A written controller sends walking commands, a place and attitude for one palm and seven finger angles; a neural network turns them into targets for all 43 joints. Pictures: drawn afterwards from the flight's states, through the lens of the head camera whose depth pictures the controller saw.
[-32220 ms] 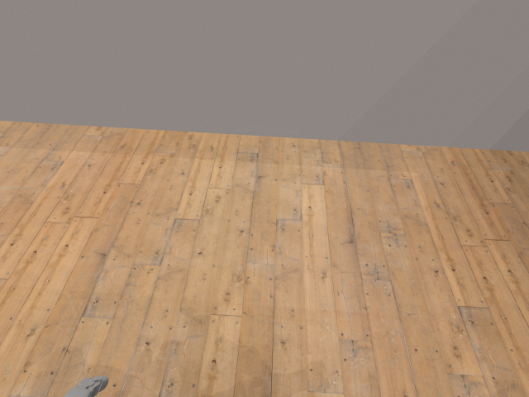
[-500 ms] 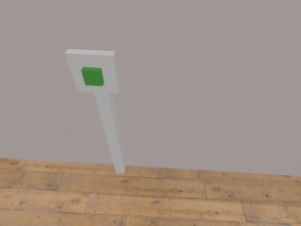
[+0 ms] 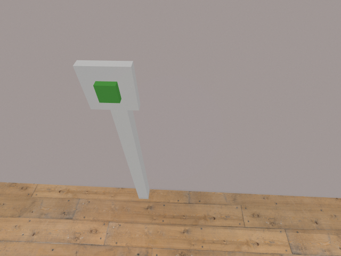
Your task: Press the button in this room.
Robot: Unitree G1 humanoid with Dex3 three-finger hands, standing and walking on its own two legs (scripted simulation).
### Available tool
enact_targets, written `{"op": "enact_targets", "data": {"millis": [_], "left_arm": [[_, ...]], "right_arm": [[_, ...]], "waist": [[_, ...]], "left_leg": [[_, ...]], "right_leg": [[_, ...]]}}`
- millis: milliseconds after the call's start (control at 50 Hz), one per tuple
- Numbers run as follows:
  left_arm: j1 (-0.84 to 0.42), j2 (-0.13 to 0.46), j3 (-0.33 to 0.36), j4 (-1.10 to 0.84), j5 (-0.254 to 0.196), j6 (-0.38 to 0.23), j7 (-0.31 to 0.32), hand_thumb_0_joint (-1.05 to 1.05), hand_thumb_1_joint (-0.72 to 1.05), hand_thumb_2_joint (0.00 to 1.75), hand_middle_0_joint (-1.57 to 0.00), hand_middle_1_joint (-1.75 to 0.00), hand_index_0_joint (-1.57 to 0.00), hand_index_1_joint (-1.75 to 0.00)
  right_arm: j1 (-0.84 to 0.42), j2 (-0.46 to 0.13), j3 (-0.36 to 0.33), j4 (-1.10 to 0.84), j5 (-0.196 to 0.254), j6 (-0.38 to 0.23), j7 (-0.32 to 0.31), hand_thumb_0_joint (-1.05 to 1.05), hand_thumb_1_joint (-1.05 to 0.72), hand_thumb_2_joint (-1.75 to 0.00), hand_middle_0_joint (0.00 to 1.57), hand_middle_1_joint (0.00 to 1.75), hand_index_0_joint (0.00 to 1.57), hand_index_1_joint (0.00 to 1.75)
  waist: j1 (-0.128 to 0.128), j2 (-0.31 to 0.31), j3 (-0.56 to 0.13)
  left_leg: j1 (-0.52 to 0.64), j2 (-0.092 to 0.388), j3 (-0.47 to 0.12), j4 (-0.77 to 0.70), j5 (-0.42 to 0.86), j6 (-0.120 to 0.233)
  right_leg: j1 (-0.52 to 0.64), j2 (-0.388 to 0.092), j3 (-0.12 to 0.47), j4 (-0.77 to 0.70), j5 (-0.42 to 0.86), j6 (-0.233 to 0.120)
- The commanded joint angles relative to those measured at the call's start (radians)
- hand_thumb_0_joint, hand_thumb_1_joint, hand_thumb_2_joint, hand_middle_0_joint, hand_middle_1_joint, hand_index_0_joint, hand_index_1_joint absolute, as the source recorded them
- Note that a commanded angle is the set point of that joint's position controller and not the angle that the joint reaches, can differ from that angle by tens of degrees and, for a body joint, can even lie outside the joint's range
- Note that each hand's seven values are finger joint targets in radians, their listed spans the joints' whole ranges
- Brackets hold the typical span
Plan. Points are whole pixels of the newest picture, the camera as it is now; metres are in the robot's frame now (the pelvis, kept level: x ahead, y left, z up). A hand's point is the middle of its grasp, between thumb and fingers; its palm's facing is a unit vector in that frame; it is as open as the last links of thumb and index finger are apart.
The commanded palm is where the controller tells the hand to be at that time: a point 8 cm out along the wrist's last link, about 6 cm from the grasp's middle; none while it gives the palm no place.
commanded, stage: look again from close up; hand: left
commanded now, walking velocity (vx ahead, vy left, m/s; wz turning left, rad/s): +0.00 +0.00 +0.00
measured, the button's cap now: (108, 91) +0.53 +0.22 +0.09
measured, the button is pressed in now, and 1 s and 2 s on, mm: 0 0 0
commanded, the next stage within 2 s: raise the hand and make a fist in 0.02 s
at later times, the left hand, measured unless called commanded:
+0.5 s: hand (119, 227) +0.19 +0.13 -0.02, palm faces -0.03 -1.00 +0.01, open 5.7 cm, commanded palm +0.13 +0.21 -0.03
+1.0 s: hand (99, 218) +0.20 +0.17 +0.02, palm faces +0.08 -1.00 -0.04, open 3.1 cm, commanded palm +0.15 +0.22 +0.02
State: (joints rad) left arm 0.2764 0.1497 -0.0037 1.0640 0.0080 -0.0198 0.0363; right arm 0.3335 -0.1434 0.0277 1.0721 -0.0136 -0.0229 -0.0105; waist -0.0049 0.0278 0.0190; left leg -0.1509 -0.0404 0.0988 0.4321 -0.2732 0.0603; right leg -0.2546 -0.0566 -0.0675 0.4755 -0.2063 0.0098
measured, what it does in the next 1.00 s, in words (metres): lowers itself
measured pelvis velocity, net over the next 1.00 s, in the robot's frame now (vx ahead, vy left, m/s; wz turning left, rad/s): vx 0.00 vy -0.04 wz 0.03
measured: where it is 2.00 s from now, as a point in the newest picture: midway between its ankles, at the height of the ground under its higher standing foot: outside the picture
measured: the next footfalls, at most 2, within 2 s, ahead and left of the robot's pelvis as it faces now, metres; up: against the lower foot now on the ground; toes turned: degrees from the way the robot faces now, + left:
none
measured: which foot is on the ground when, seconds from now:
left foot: down 0.00-1.00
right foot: down 0.00-1.00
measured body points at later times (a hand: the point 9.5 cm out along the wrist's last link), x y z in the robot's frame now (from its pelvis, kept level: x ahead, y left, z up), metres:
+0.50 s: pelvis +0.01 -0.03 -0.05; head +0.04 -0.01 +0.40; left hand +0.19 +0.19 -0.02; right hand +0.24 -0.28 -0.07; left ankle -0.02 +0.08 -0.74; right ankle +0.03 -0.13 -0.74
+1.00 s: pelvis +0.00 -0.04 -0.05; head +0.04 -0.04 +0.40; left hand +0.19 +0.22 +0.02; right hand +0.14 -0.27 -0.14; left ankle -0.02 +0.08 -0.74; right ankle +0.03 -0.13 -0.74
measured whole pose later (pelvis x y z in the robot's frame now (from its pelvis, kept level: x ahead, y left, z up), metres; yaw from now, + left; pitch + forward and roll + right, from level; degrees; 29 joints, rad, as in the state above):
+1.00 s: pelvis +0.00 -0.04 -0.05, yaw +2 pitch +10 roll +0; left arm 0.49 0.24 0.25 -0.14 -0.33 -0.24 -0.25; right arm 0.30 -0.19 0.00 0.56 0.05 -0.18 -0.05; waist -0.03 0.02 -0.10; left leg -0.60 0.03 0.04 0.93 -0.49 0.00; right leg -0.67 -0.02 -0.12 0.90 -0.40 -0.05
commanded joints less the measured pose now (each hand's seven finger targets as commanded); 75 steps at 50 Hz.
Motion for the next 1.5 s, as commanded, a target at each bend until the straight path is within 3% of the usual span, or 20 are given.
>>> {"op": "enact_targets", "data": {"millis": [0, 80, 100, 120, 140, 180, 200, 240, 280, 320, 400, 480, 620, 700, 840, 940, 1060, 1220, 1360, 1480], "left_arm": [[0.054, 0.087, 0.01, -0.015, 0.0, -0.017, 0.001, 0.0, 0.9, 0.9, -0.2, -0.3, -0.2, -0.3], [0.055, 0.087, 0.009, 0.004, -0.001, -0.016, 0.003, 0.0, 0.9, 0.9, -0.2, -0.3, -0.2, -0.3], [0.137, 0.112, 0.008, 0.05, 0.008, -0.01, 0.04, 0.0, 0.9, 0.9, -0.2, -0.3, -0.2, -0.3], [-0.646, 0.335, 0.138, -1.495, -0.185, -0.224, 0.026, 0.0, 0.9, 0.9, -0.23, -0.33, -0.23, -0.33], [-0.213, 0.257, 0.108, -1.247, -0.113, -0.162, 0.058, 0.0, 0.9, 0.9, -0.25, -0.36, -0.25, -0.36], [0.115, -0.022, -0.042, -0.957, -0.139, -0.017, 0.11, 0.0, 0.9, 0.9, -0.31, -0.42, -0.31, -0.42], [0.008, -0.015, -0.05, -1.149, -0.184, -0.031, 0.09, 0.0, 0.9, 0.9, -0.34, -0.45, -0.34, -0.45], [0.029, 0.055, 0.022, -1.173, -0.164, -0.118, 0.06, 0.0, 0.9, 0.9, -0.39, -0.51, -0.39, -0.51], [0.223, 0.015, 0.064, -1.038, -0.173, -0.197, 0.002, 0.0, 0.9, 0.9, -0.45, -0.57, -0.45, -0.57], [0.461, -0.044, 0.078, -0.922, -0.204, -0.315, -0.102, 0.0, 0.9, 0.9, -0.5, -0.63, -0.5, -0.63], [0.531, 0.1, 0.205, -0.979, -0.235, -0.543, -0.351, 0.0, 0.9, 0.9, -0.61, -0.75, -0.61, -0.75], [0.393, 0.18, 0.276, -1.268, -0.254, -0.532, -0.359, 0.0, 0.9, 0.9, -0.72, -0.87, -0.72, -0.87], [0.09, 0.131, 0.184, -1.496, -0.29, -0.662, -0.315, 0.0, 0.9, 0.9, -0.92, -1.08, -0.92, -1.08], [0.029, 0.178, 0.136, -1.362, -0.285, -0.569, -0.443, 0.0, 0.9, 0.9, -1.02, -1.2, -1.02, -1.2], [0.28, 0.265, 0.389, -1.37, -0.372, -0.225, -0.394, 0.0, 0.9, 0.9, -1.22, -1.41, -1.22, -1.41], [0.256, 0.215, 0.376, -1.41, -0.355, -0.304, -0.242, 0.0, 0.9, 0.9, -1.3, -1.5, -1.3, -1.5], [0.126, 0.184, 0.195, -1.38, -0.298, -0.383, -0.324, 0.0, 0.9, 0.9, -1.3, -1.5, -1.3, -1.5], [0.091, 0.272, 0.335, -1.435, -0.321, -0.347, -0.288, 0.0, 0.9, 0.9, -1.3, -1.5, -1.3, -1.5], [0.033, 0.219, 0.249, -1.352, -0.296, -0.225, -0.304, 0.0, 0.9, 0.9, -1.3, -1.5, -1.3, -1.5], [-0.09, 0.299, 0.316, -1.424, -0.302, -0.167, -0.333, 0.0, 0.9, 0.9, -1.3, -1.5, -1.3, -1.5]], "right_arm": [[0.051, -0.098, -0.024, -0.019, -0.001, -0.024, -0.014, 0.0, -0.9, -0.9, 0.2, 0.3, 0.2, 0.3], [0.04, -0.098, -0.024, 0.001, 0.0, -0.023, -0.02, 0.0, -0.9, -0.9, 0.2, 0.3, 0.2, 0.3], [-0.045, -0.148, -0.039, -0.058, 0.018, -0.02, -0.014, 0.0, -0.9, -0.9, 0.2, 0.3, 0.2, 0.3], [-0.068, -0.298, -0.055, -0.42, 0.063, -0.163, -0.051, 0.0, -0.9, -0.9, 0.2, 0.3, 0.2, 0.3], [-0.151, -0.217, -0.025, -0.361, 0.053, -0.256, -0.083, 0.0, -0.9, -0.9, 0.2, 0.3, 0.2, 0.3], [-0.089, -0.164, -0.044, -0.281, 0.064, -0.288, -0.067, 0.0, -0.9, -0.9, 0.2, 0.3, 0.2, 0.3], [-0.127, -0.198, -0.047, -0.36, 0.076, -0.299, -0.068, 0.0, -0.9, -0.9, 0.2, 0.3, 0.2, 0.3], [-0.141, -0.233, -0.067, -0.414, 0.049, -0.331, -0.067, 0.0, -0.9, -0.9, 0.2, 0.3, 0.2, 0.3], [-0.134, -0.227, -0.089, -0.465, 0.033, -0.328, -0.051, 0.0, -0.9, -0.9, 0.2, 0.3, 0.2, 0.3], [-0.174, -0.218, -0.109, -0.516, 0.024, -0.314, -0.021, 0.0, -0.9, -0.9, 0.2, 0.3, 0.2, 0.3], [-0.242, -0.236, -0.142, -0.636, 0.024, -0.275, 0.044, 0.0, -0.9, -0.9, 0.2, 0.3, 0.2, 0.3], [-0.263, -0.211, -0.131, -0.737, 0.03, -0.229, 0.026, 0.0, -0.9, -0.9, 0.2, 0.3, 0.2, 0.3], [-0.144, -0.198, -0.101, -0.667, 0.026, -0.253, -0.019, 0.0, -0.9, -0.9, 0.2, 0.3, 0.2, 0.3], [-0.143, -0.232, -0.085, -0.65, 0.047, -0.284, -0.037, 0.0, -0.9, -0.9, 0.2, 0.3, 0.2, 0.3], [-0.231, -0.173, -0.077, -0.739, 0.074, -0.23, -0.053, 0.0, -0.9, -0.9, 0.2, 0.3, 0.2, 0.3], [-0.191, -0.165, -0.078, -0.703, 0.061, -0.235, -0.047, 0.0, -0.9, -0.9, 0.2, 0.3, 0.2, 0.3], [-0.139, -0.219, -0.069, -0.688, 0.064, -0.297, -0.048, 0.0, -0.9, -0.9, 0.2, 0.3, 0.2, 0.3], [-0.147, -0.216, -0.059, -0.67, 0.069, -0.334, -0.062, 0.0, -0.9, -0.9, 0.2, 0.3, 0.2, 0.3], [-0.153, -0.23, -0.041, -0.668, 0.069, -0.316, -0.051, 0.0, -0.9, -0.9, 0.2, 0.3, 0.2, 0.3], [-0.15, -0.233, -0.025, -0.672, 0.063, -0.313, -0.059, 0.0, -0.9, -0.9, 0.2, 0.3, 0.2, 0.3]], "waist": [[0.003, -0.038, 0.003], [0.002, -0.017, -0.004], [0.038, -0.141, 0.021], [-0.085, 0.08, -0.424], [0.004, 0.222, -0.381], [-0.02, 0.153, -0.158], [-0.019, 0.106, -0.026], [-0.043, -0.014, -0.007], [-0.004, -0.257, -0.03], [0.045, -0.355, -0.04], [0.077, -0.107, -0.167], [0.092, 0.074, -0.306], [-0.059, 0.066, -0.323], [-0.102, -0.011, -0.278], [0.072, -0.05, -0.422], [0.046, -0.075, -0.255], [-0.041, -0.026, -0.179], [0.028, 0.066, -0.257], [0.003, 0.011, -0.148], [0.019, 0.027, -0.216]], "left_leg": [[-0.059, 0.149, -0.132, -0.104, 0.225, -0.015], [-0.023, 0.154, -0.125, -0.09, 0.304, -0.018], [-0.087, 0.197, -0.099, 0.051, 0.306, -0.04], [0.101, 0.055, -0.119, -0.032, 0.303, -0.058], [0.134, 0.089, -0.103, -0.063, 0.42, -0.073], [-0.022, 0.095, -0.133, -0.074, 0.254, -0.1], [-0.099, 0.087, -0.147, -0.057, 0.163, -0.086], [-0.165, 0.06, -0.149, 0.028, 0.115, -0.076], [-0.253, 0.053, -0.141, 0.117, 0.145, -0.067], [-0.385, 0.041, -0.113, 0.212, 0.123, -0.072], [-0.461, 0.006, -0.065, 0.363, 0.202, -0.09], [-0.5, 0.004, -0.043, 0.414, 0.164, -0.061], [-0.501, 0.047, -0.121, 0.555, 0.1, -0.036], [-0.563, 0.054, -0.136, 0.564, -0.015, -0.022], [-0.53, 0.029, -0.112, 0.426, 0.072, -0.04], [-0.527, 0.044, -0.114, 0.361, 0.027, -0.048], [-0.47, 0.042, -0.118, 0.351, -0.063, -0.031], [-0.335, 0.05, -0.137, 0.258, 0.039, -0.043], [-0.302, 0.059, -0.149, 0.205, 0.081, -0.047], [-0.217, 0.059, -0.152, 0.174, 0.166, -0.05]], "right_leg": [[0.1, -0.065, 0.084, -0.05, 0.17, -0.048], [0.111, -0.065, 0.077, -0.043, 0.209, -0.048], [0.072, -0.085, 0.092, -0.031, 0.306, -0.033], [0.118, 0.023, 0.046, 0.017, 0.231, -0.04], [0.082, 0.039, 0.032, 0.069, 0.055, -0.062], [-0.049, 0.034, -0.011, 0.08, -0.066, -0.039], [-0.052, 0.025, -0.019, 0.055, -0.034, -0.037], [-0.099, 0.031, -0.033, 0.031, -0.032, -0.039], [-0.155, 0.045, -0.055, 0.091, -0.041, -0.033], [-0.203, 0.05, -0.062, 0.188, -0.009, -0.031], [-0.165, 0.027, -0.007, 0.345, 0.23, -0.052], [-0.175, 0.028, 0.042, 0.397, 0.177, -0.052], [-0.362, 0.046, 0.085, 0.401, 0.075, -0.035], [-0.377, 0.043, 0.1, 0.343, -0.093, -0.026], [-0.055, -0.007, 0.116, 0.272, -0.001, 0.0], [-0.15, 0.023, 0.072, 0.251, -0.081, -0.009], [-0.257, 0.027, 0.078, 0.195, -0.239, -0.016], [-0.149, 0.042, -0.001, 0.22, -0.075, -0.033], [-0.138, 0.056, -0.024, 0.181, 0.004, -0.031], [-0.063, 0.057, -0.024, 0.158, 0.085, -0.033]]}}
